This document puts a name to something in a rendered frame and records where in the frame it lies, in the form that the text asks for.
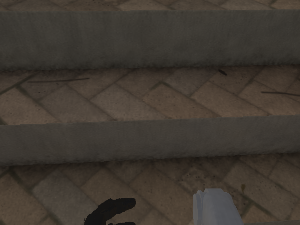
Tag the robot right thigh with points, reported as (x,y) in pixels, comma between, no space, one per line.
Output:
(215,207)

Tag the left robot hand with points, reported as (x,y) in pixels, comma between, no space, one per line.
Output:
(108,210)

